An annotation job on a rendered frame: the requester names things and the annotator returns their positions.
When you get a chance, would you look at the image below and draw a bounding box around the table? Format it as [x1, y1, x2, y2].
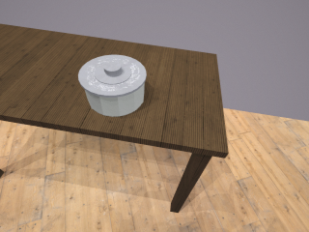
[0, 23, 229, 213]

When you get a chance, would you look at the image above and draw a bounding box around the knob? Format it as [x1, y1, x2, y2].
[103, 61, 122, 75]

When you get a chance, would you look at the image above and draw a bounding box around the pot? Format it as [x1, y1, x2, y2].
[85, 83, 145, 117]

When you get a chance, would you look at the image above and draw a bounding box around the lid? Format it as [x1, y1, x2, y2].
[78, 54, 147, 98]

